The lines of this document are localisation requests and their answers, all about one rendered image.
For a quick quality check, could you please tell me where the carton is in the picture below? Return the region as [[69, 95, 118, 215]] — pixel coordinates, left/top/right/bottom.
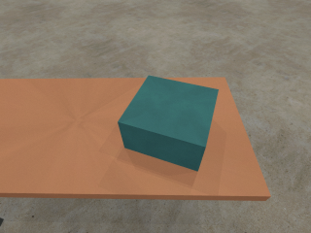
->
[[118, 75, 219, 172]]

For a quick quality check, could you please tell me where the table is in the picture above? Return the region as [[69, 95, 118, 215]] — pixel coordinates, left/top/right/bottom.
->
[[0, 77, 271, 226]]

